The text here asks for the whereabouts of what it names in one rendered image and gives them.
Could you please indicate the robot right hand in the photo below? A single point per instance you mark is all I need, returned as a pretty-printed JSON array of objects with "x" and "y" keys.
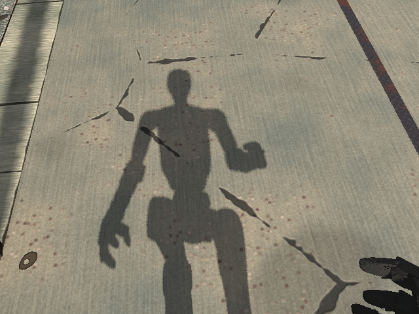
[{"x": 401, "y": 272}]

